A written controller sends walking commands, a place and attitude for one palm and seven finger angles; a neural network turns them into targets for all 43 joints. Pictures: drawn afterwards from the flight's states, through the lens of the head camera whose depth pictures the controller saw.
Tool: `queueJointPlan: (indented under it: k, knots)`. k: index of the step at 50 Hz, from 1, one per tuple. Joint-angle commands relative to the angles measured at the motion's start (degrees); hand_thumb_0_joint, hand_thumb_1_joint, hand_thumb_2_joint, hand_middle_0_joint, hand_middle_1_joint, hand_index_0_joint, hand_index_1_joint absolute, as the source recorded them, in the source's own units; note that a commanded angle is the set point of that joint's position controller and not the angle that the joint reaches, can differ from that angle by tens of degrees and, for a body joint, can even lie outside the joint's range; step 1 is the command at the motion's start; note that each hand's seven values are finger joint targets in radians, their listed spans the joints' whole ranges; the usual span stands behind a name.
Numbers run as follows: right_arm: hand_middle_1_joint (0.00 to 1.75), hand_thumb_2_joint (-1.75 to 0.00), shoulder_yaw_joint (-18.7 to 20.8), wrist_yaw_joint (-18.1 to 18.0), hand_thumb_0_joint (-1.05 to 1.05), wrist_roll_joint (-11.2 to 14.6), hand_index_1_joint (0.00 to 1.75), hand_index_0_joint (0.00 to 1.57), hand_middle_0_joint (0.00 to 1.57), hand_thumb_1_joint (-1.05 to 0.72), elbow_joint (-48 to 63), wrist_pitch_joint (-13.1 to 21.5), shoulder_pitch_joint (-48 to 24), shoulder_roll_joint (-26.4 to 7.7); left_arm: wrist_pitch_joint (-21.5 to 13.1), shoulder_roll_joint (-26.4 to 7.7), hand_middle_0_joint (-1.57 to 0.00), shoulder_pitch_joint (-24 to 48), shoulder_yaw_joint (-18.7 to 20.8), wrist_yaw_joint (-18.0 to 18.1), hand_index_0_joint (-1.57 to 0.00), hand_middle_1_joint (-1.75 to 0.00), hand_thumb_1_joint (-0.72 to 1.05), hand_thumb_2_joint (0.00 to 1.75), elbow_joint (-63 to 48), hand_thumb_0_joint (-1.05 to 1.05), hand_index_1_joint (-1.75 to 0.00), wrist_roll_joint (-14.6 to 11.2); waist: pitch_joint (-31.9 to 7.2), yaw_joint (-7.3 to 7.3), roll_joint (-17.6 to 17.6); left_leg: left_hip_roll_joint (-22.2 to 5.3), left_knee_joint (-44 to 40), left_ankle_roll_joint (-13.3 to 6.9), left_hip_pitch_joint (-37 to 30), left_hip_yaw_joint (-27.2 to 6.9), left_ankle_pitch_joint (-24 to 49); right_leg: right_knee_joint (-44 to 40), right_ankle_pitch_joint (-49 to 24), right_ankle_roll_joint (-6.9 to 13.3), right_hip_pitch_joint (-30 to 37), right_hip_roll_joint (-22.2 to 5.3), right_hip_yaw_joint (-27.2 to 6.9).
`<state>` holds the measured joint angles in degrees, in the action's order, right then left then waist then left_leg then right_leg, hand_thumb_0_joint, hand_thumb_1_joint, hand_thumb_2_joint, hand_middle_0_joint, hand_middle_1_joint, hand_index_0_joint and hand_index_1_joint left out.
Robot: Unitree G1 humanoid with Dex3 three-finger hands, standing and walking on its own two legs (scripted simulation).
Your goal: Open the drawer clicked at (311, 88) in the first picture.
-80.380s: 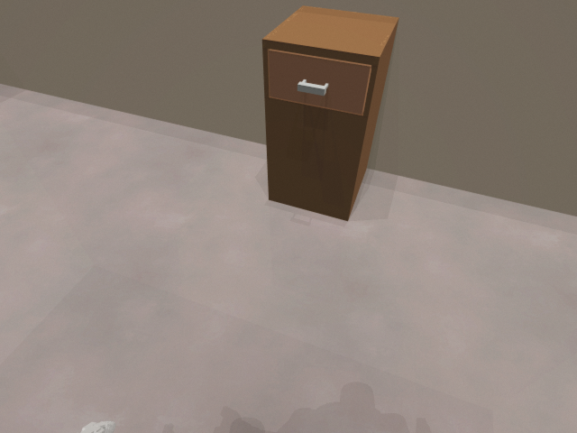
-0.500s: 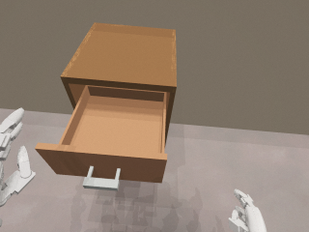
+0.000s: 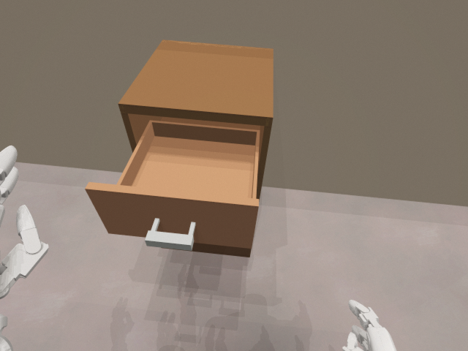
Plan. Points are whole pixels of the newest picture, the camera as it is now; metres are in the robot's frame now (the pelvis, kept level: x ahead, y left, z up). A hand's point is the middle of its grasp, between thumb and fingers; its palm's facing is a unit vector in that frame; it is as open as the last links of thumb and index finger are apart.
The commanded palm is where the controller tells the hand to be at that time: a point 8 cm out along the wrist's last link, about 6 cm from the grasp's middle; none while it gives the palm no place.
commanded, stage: step back with the hand held close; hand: left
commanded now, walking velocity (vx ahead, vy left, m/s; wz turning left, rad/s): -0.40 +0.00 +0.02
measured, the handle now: (172, 232) +0.39 +0.16 -0.09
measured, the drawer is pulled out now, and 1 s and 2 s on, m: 0.28 0.28 0.28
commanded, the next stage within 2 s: stop stepping back and stand still in 0.42 s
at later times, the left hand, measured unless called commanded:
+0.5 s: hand (5, 322) +0.12 +0.23 +0.19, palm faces +0.36 -0.89 -0.29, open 7.4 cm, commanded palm +0.06 +0.27 +0.19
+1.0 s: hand out of the picture +0.06 +0.21 +0.18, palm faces +0.26 -0.84 -0.48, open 7.4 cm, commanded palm -0.01 +0.26 +0.19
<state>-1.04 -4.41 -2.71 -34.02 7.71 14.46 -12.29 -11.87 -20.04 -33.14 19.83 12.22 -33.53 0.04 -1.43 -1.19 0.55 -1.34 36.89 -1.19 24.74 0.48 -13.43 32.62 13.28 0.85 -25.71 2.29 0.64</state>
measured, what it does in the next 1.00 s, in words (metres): walks backwards: right foot, then left foot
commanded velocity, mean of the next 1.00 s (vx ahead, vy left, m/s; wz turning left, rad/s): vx -0.12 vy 0.01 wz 0.03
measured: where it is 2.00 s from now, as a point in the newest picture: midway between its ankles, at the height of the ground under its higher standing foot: outside the picture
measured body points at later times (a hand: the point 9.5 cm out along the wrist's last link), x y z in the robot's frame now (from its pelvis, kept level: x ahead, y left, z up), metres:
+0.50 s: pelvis -0.09 +0.00 +0.00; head -0.11 +0.04 +0.45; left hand +0.09 +0.27 +0.20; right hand +0.04 -0.23 -0.07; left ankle +0.01 +0.12 -0.72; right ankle -0.09 -0.12 -0.68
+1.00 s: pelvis -0.15 -0.01 +0.01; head -0.13 +0.02 +0.46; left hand +0.04 +0.26 +0.20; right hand -0.01 -0.26 -0.06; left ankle -0.15 +0.10 -0.72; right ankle -0.17 -0.11 -0.72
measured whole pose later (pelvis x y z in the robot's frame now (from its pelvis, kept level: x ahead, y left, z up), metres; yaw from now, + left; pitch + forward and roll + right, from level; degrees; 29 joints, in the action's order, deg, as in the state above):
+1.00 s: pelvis -0.15 -0.01 +0.01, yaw -3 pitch +2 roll +1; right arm -0.1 -3.7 -0.4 -36.0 10.1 13.3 -10.9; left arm -13.1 -25.9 -37.9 22.2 9.1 -37.4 -1.2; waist 0.7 -1.5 -5.1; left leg 0.0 28.4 -0.8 14.7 3.2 -15.4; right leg 31.2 18.4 -0.4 -15.1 -1.2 3.4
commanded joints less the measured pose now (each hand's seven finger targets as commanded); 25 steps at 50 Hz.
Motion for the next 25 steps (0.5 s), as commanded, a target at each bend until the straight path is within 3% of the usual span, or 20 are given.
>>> queueJointPlan:
  k: [1, 2, 5, 6, 7, 8, 9, 10, 11, 12, 14, 15, 16, 17, 18, 19, 20, 22, 23, 25]
  knots:
    - [0.30, -0.90, 3.5, -0.5, 0.00, 0.9, 0.30, 0.20, 0.20, -0.90, 10.0, 4.1, -7.0, -6.9, -3.4, -8.8, -0.20, -2.2, 7.7, 1.0, -0.20, -0.30, 0.90, 0.90, -10.0, 0.00, -0.30, -0.7, -3.9, -0.02, 6.1, -10.1, -14.8, -3.2, 15.5, -9.7, -18.8, 3.9, 13.1, 0.7, 13.4, -2.2, -5.7]
    - [0.30, -0.90, 3.1, -0.3, 0.00, 0.9, 0.30, 0.20, 0.20, -0.90, 10.1, 4.1, -6.9, -6.6, -3.4, -7.9, -0.20, -2.5, 6.8, 0.9, -0.20, -0.30, 0.90, 0.90, -9.6, 0.00, -0.30, -0.9, -3.4, -0.25, 5.1, -9.6, -14.2, -3.3, 17.6, -9.3, -22.4, 4.4, 14.9, 0.9, 13.7, -2.7, -5.9]
    - [0.30, -0.90, 3.9, -0.4, 0.00, 0.5, 0.30, 0.20, 0.20, -0.90, 9.7, 3.4, -6.6, -7.7, -3.3, -10.8, -0.20, -0.9, 8.6, 1.1, -0.20, -0.30, 0.90, 0.90, -13.8, 0.00, -0.30, -0.2, -2.4, -0.74, 2.3, -7.2, -7.9, -2.7, 18.9, -6.9, -30.2, 2.2, 21.9, 2.1, 8.2, -5.5, -9.7]
    - [0.30, -0.90, 4.2, -0.5, 0.00, 0.1, 0.30, 0.20, 0.20, -0.90, 9.2, 3.4, -6.5, -7.7, -3.6, -13.0, -0.20, 0.0, 10.1, 1.4, -0.20, -0.30, 0.90, 0.90, -16.0, 0.00, -0.30, -0.1, -3.4, -0.69, 2.1, -6.0, -5.1, -2.1, 16.2, -6.7, -28.8, -1.4, 22.8, 3.2, 5.5, -7.1, -12.5]
    - [0.30, -0.90, 3.7, -0.3, 0.00, -0.2, 0.30, 0.20, 0.20, -0.90, 8.6, 3.5, -5.9, -6.6, -3.7, -12.4, -0.20, 1.2, 9.2, 1.4, -0.20, -0.30, 0.90, 0.90, -17.3, 0.00, -0.30, -0.3, -4.0, -0.84, -3.1, -3.7, -1.4, -1.1, 12.8, -5.2, -27.0, -6.5, 23.8, 3.9, 3.2, -9.4, -14.9]
    - [0.30, -0.90, 4.6, -0.5, 0.00, -0.4, 0.30, 0.20, 0.20, -0.90, 7.6, 3.0, -4.9, -7.6, -3.9, -14.1, -0.20, 1.5, 10.5, 1.5, -0.20, -0.30, 0.90, 0.90, -19.1, 0.00, -0.30, 0.0, -5.2, -1.38, -4.5, -1.3, 4.2, 0.1, 7.2, -3.9, -26.1, -11.9, 26.4, 4.9, -1.7, -12.1, -18.2]
    - [0.30, -0.90, 4.4, -0.1, 0.00, -0.6, 0.30, 0.20, 0.20, -0.90, 6.1, 2.6, -3.7, -6.9, -3.9, -13.9, -0.20, 0.7, 10.5, 1.4, -0.20, -0.30, 0.90, 0.90, -18.3, 0.00, -0.30, 0.0, -9.2, -1.20, -8.9, 2.1, 12.1, 1.2, -0.7, -0.8, -20.2, -16.2, 26.1, 6.0, -4.1, -16.1, -20.8]
    - [0.30, -0.90, 4.9, -0.3, 0.00, -0.8, 0.30, 0.20, 0.20, -0.90, 4.9, 1.7, -3.2, -7.1, -4.0, -15.4, -0.20, 1.1, 11.5, 1.1, -0.20, -0.30, 0.90, 0.90, -19.2, 0.00, -0.30, 0.1, -12.2, -1.16, -11.9, 3.7, 20.2, 1.9, -7.3, -0.6, -17.6, -19.2, 26.1, 6.8, -8.8, -18.7, -22.0]
    - [0.30, -0.90, 4.8, -0.5, 0.00, -1.1, 0.30, 0.20, 0.20, -0.90, 4.0, 0.8, -3.4, -7.0, -3.9, -15.3, -0.20, 0.5, 12.5, 0.9, -0.20, -0.30, 0.90, 0.90, -15.1, 0.00, -0.30, -0.1, -12.2, -1.03, -12.9, 3.2, 23.3, 2.0, -9.7, -1.4, -18.3, -19.5, 24.3, 7.3, -11.3, -18.9, -20.3]
    - [0.30, -0.90, 3.5, -0.6, 0.00, -1.3, 0.30, 0.20, 0.20, -0.90, 3.9, 0.0, -3.8, -5.5, -3.5, -11.2, -0.20, -0.8, 9.5, 0.0, -0.20, -0.30, 0.90, 0.90, -10.3, 0.00, -0.30, -0.2, -10.3, -0.77, -14.8, 2.2, 21.9, 1.6, -12.8, -2.0, -19.1, -18.4, 21.6, 5.8, -13.9, -16.5, -13.7]
    - [0.30, -0.90, 2.1, -1.3, 0.00, -0.4, 0.30, 0.20, 0.20, -0.90, 5.0, -0.8, -3.2, -6.1, -4.1, -9.0, -0.20, 3.5, 6.6, -0.6, -0.20, -0.30, 0.90, 0.90, -9.4, 0.00, -0.30, -0.2, -2.2, -2.96, -4.2, 1.0, 0.0, 0.6, -9.4, -1.7, -18.6, -11.5, 22.6, 2.4, -13.1, -11.1, -6.9]
    - [0.30, -0.90, 3.0, -1.7, 0.00, -0.8, 0.30, 0.20, 0.20, -0.90, 6.2, -0.4, -3.9, -9.2, -4.5, -9.9, -0.20, 4.9, 7.3, -0.4, -0.20, -0.30, 0.90, 0.90, -10.3, 0.00, -0.30, 0.0, 1.1, -3.29, 7.8, -7.1, -13.9, -4.1, 4.4, -13.3, -25.7, 7.4, 23.2, 0.7, -7.7, -4.3, -3.6]
    - [0.30, -0.90, 3.8, -2.2, 0.00, -1.3, 0.30, 0.20, 0.20, -0.90, 6.5, 0.9, -6.5, -9.5, -4.7, -9.6, -0.20, 6.5, 7.2, 0.5, -0.20, -0.30, 0.90, 0.90, -11.5, 0.00, -0.30, 0.5, 4.9, -2.42, 19.7, -20.8, -27.4, -9.6, 19.7, -27.9, -20.3, 33.8, 19.9, -2.1, -0.4, 5.2, 1.2]
    - [0.30, -0.90, 3.3, -2.0, 0.00, -1.8, 0.30, 0.20, 0.20, -0.90, 5.1, 2.0, -6.0, -4.9, -5.3, -10.7, -0.20, 6.7, 8.1, 0.4, -0.20, -0.30, 0.90, 0.90, -12.7, 0.00, -0.30, -0.1, 2.8, -1.89, 13.5, -21.0, -25.7, -8.7, 23.8, -24.1, -16.4, 46.7, 17.6, -1.8, 4.0, 5.2, -5.9]
    - [0.30, -0.90, 4.8, -0.1, 0.00, 1.2, 0.30, 0.20, 0.20, -0.90, 4.8, 2.1, -5.9, -7.6, -5.0, -8.9, -0.20, 2.9, 6.1, -1.7, -0.20, -0.30, 0.90, 0.90, -9.4, 0.00, -0.30, -1.2, 3.0, -0.60, 13.2, -18.5, -22.2, -6.4, 16.5, -13.6, -11.4, 51.5, 14.7, -2.6, 0.1, 4.1, -4.7]
    - [0.30, -0.90, 4.4, 1.0, 0.00, 1.6, 0.30, 0.20, 0.20, -0.90, 5.4, 2.9, -7.5, -6.6, -5.3, -8.5, -0.20, 3.8, 5.6, -2.0, -0.20, -0.30, 0.90, 0.90, -12.6, 0.00, -0.30, -2.3, 2.9, 0.43, 11.3, -15.6, -19.0, -6.2, 13.3, -12.7, -8.5, 46.4, 14.2, -2.7, -2.2, 2.3, -4.1]
    - [0.30, -0.90, 4.0, 1.6, 0.00, 2.1, 0.30, 0.20, 0.20, -0.90, 4.9, 4.0, -8.0, -6.5, -5.6, -9.8, -0.20, 5.5, 5.4, -2.0, -0.20, -0.30, 0.90, 0.90, -16.4, 0.00, -0.30, -2.8, 3.5, 0.36, 9.4, -15.5, -19.8, -6.1, 10.0, -12.7, -7.9, 40.9, 14.4, -3.1, -3.0, 1.4, -2.2]
    - [0.30, -0.90, 3.0, 1.9, 0.00, 2.0, 0.30, 0.20, 0.20, -0.90, 4.0, 5.4, -8.8, -6.3, -6.3, -10.3, -0.20, 5.7, 5.6, -1.8, -0.20, -0.30, 0.90, 0.90, -18.4, 0.00, -0.30, -2.6, 0.5, 1.40, 10.5, -14.7, -17.9, -5.7, 3.1, -12.6, -7.0, 24.1, 14.4, -2.2, 1.1, -1.1, -1.1]
    - [0.30, -0.90, 2.7, 2.2, 0.00, 2.2, 0.30, 0.20, 0.20, -0.90, 3.9, 5.9, -8.0, -6.5, -6.4, -10.8, -0.20, 6.3, 5.2, -2.2, -0.20, -0.30, 0.90, 0.90, -20.1, 0.00, -0.30, -2.7, -1.0, 0.66, 11.8, -14.6, -19.2, -5.1, 0.6, -13.1, -10.4, 17.9, 14.9, -2.2, 3.0, -0.4, 0.6]
    - [0.30, -0.90, 2.0, 2.3, 0.00, 1.6, 0.30, 0.20, 0.20, -0.90, 3.7, 5.6, -8.6, -6.7, -6.2, -11.8, -0.20, 5.9, 6.7, -2.6, -0.20, -0.30, 0.90, 0.90, -17.3, 0.00, -0.30, -2.8, -0.5, 0.60, 14.6, -14.4, -21.0, -4.4, 5.3, -14.5, -16.4, 7.9, 14.9, -0.9, 11.0, 0.3, 0.6]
